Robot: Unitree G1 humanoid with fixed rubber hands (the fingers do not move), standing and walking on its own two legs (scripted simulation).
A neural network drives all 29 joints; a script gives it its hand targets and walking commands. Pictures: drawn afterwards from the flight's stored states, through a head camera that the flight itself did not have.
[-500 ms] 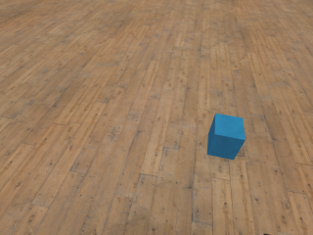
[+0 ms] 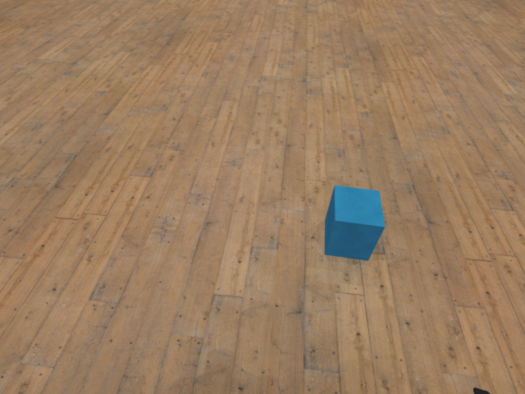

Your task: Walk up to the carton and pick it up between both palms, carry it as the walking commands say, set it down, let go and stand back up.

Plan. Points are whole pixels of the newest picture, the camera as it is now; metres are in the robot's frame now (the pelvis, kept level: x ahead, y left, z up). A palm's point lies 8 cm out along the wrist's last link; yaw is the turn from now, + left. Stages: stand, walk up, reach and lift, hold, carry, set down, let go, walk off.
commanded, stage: walk up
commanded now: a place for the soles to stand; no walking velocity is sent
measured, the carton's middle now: (351, 223) +0.97 -0.43 -0.65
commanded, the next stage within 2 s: none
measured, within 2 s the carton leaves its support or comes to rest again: neither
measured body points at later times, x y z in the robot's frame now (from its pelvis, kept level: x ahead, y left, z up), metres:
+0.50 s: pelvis +0.14 -0.10 -0.02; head +0.14 -0.08 +0.43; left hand +0.29 +0.21 -0.12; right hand +0.13 -0.46 -0.09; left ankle +0.20 -0.01 -0.74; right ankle +0.11 -0.22 -0.71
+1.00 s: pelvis +0.29 -0.23 -0.01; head +0.31 -0.23 +0.44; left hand +0.48 +0.07 -0.09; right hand +0.29 -0.57 -0.10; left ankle +0.38 -0.11 -0.71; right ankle +0.28 -0.33 -0.74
